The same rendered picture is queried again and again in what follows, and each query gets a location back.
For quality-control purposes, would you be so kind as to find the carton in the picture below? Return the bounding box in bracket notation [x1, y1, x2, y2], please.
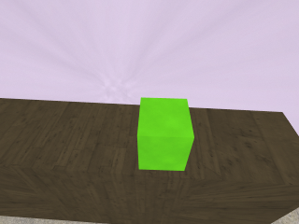
[137, 97, 194, 171]

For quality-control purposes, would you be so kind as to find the pedestal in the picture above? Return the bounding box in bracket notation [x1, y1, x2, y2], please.
[0, 98, 299, 224]

